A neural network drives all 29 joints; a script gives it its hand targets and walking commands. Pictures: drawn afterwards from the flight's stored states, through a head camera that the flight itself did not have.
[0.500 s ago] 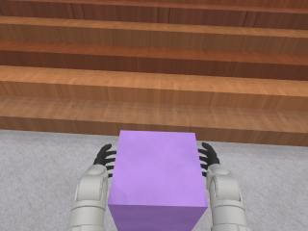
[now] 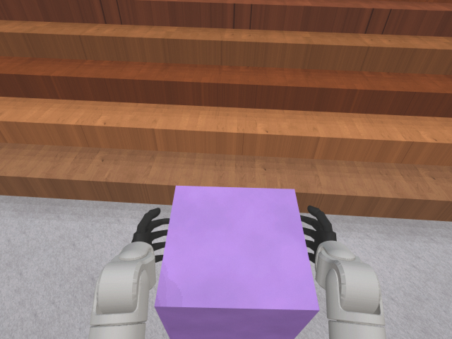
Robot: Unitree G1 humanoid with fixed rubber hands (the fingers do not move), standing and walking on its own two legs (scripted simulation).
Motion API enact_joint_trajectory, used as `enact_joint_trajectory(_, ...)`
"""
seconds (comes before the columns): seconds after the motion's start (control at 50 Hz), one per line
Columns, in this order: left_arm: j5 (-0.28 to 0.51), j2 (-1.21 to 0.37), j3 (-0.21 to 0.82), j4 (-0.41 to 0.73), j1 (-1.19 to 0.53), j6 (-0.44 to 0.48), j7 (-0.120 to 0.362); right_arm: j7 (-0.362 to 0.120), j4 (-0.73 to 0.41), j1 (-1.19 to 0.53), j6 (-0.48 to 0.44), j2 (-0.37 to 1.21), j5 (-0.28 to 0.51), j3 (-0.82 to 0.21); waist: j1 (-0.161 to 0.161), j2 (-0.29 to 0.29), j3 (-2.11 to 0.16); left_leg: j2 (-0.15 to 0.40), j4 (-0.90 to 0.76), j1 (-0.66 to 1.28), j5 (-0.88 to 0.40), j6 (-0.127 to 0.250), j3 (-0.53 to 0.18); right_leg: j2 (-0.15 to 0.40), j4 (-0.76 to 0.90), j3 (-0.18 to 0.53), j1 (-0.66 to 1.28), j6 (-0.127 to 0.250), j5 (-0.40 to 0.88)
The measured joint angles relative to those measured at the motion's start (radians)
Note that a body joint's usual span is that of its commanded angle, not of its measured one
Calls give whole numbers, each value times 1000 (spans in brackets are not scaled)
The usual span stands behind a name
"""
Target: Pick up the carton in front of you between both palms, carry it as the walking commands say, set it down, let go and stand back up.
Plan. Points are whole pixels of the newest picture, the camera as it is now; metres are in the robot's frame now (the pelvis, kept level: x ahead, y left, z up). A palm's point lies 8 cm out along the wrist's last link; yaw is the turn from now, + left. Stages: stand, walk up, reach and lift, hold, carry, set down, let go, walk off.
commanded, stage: carry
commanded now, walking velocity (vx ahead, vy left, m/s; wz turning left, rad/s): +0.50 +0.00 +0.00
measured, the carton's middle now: (232, 272) +0.28 -0.01 +0.00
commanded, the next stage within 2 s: none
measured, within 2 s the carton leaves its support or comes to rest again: neither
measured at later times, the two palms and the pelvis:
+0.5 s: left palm (191, 152) +0.56 +0.09 +0.07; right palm (313, 156) +0.55 -0.21 +0.06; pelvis +0.28 -0.05 -0.03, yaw -1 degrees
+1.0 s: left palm (198, 76) +0.92 +0.10 +0.11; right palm (289, 76) +0.91 -0.20 +0.12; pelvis +0.61 -0.03 -0.03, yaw -3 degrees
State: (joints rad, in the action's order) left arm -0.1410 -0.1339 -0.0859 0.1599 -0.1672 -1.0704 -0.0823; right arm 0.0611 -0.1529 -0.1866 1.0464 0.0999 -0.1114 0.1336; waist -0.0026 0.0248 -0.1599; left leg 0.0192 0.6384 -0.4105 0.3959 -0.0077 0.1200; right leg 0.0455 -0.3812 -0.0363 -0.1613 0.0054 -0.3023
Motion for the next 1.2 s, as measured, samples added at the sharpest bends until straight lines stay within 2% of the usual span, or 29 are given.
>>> enact_joint_trajectory(0.06,11,2,-3,96,15,-58,-8,10,-73,4,44,27,2,-3,-9,9,7,-16,-177,39,-111,1,63,11,-35,9,20,-13,-55)
enact_joint_trajectory(0.1,24,5,-23,148,33,-83,-6,12,-101,10,59,43,-8,-23,-15,17,2,-18,-194,62,-237,41,92,26,-190,4,-26,-13,-131)
enact_joint_trajectory(0.16,37,6,-35,174,65,-125,-6,19,-112,32,100,34,-10,-61,-11,-9,-3,-3,-167,96,-152,66,107,20,-528,-23,-188,7,-169)
enact_joint_trajectory(0.2,43,6,-30,173,64,-152,-7,28,-135,46,134,32,-3,-59,0,-26,2,3,-213,145,-135,57,102,26,-621,-48,-285,12,-130)
enact_joint_trajectory(0.24,46,5,-27,172,52,-167,-8,35,-157,48,158,32,3,-49,12,-37,10,8,-273,201,-141,42,95,36,-585,-66,-352,4,-64)
enact_joint_trajectory(0.32,43,3,-26,179,23,-174,-8,37,-177,21,173,34,9,-27,32,-44,24,22,-355,310,-120,19,83,47,-366,-92,-419,-10,56)
enact_joint_trajectory(0.4,39,1,-31,189,9,-178,-7,37,-176,-3,177,38,12,-16,36,-45,31,45,-353,412,-38,-25,78,37,-176,-147,-398,0,164)
enact_joint_trajectory(0.44,38,-1,-34,190,-3,-180,-7,37,-182,-12,180,39,11,-10,32,-50,37,70,-269,436,46,-49,66,20,-113,-188,-344,15,173)
enact_joint_trajectory(0.46,37,-2,-31,179,-12,-173,-7,36,-182,-18,179,37,11,-3,25,-62,41,96,-170,417,97,-50,56,11,-129,-205,-331,43,220)
enact_joint_trajectory(0.48,34,-4,-26,159,-23,-162,-6,35,-177,-21,175,32,12,6,15,-73,47,113,-16,359,97,-45,29,6,-177,-218,-335,67,200)
enact_joint_trajectory(0.5,31,-5,-21,139,-31,-155,-7,34,-169,-22,173,27,12,12,9,-74,56,107,157,280,85,-35,-12,7,-204,-226,-330,82,158)
enact_joint_trajectory(0.54,28,-5,-16,121,-27,-152,-7,33,-157,-15,171,33,8,22,0,-63,77,81,421,123,49,-5,-53,7,-183,-234,-290,91,106)
enact_joint_trajectory(0.56,31,-4,-16,124,-17,-152,-7,33,-156,-9,169,41,4,22,-3,-58,86,76,488,56,16,7,-53,6,-150,-237,-261,81,107)
enact_joint_trajectory(0.6,35,-1,-15,141,5,-146,-7,32,-161,2,162,38,3,3,-13,-51,104,77,511,-50,-54,19,-43,-2,-79,-236,-201,76,111)
enact_joint_trajectory(0.7,47,3,-18,203,34,-121,-7,30,-200,17,132,35,1,-33,-30,-30,114,85,317,-197,-173,13,-15,-12,61,-215,-55,66,95)
enact_joint_trajectory(0.82,54,2,-12,265,19,-130,-7,30,-279,20,140,35,2,-37,-17,-34,92,76,20,-217,-308,17,27,-18,131,-201,121,28,7)
enact_joint_trajectory(0.9,50,-5,-25,305,-47,-170,-8,34,-328,-34,175,41,12,-5,-12,-31,90,47,-106,-156,-356,47,71,-15,94,-187,224,-11,-106)
enact_joint_trajectory(0.94,48,7,-41,306,-104,-192,-10,35,-312,-99,190,39,16,11,0,-18,93,17,-140,-95,-321,72,101,12,-51,-173,225,-24,-206)
enact_joint_trajectory(0.96,55,28,-49,289,-141,-203,-12,38,-285,-139,191,35,16,15,11,3,100,8,-84,-100,-286,97,113,44,-205,-158,173,-17,-207)
enact_joint_trajectory(0.98,64,50,-55,264,-176,-215,-15,47,-251,-181,198,28,19,16,23,8,109,8,-37,-106,-247,112,118,47,-393,-113,94,-7,-202)
enact_joint_trajectory(1.02,83,84,-69,208,-248,-244,-19,62,-195,-251,224,7,30,23,35,2,131,12,-24,-83,-209,116,118,18,-715,-33,-78,19,-174)
enact_joint_trajectory(1.04,85,90,-73,182,-281,-259,-27,72,-174,-277,237,-2,35,26,39,-1,141,11,-41,-62,-203,113,117,10,-805,-17,-155,32,-144)
enact_joint_trajectory(1.1,77,88,-94,117,-373,-286,-31,77,-125,-346,262,-26,49,57,41,-3,162,1,-121,9,-196,109,112,19,-842,-4,-337,46,-47)
enact_joint_trajectory(1.2,66,107,-115,37,-501,-290,-34,77,-42,-473,264,-61,64,98,39,-8,179,-7,-225,123,-169,96,95,43,-647,-17,-503,35,45)
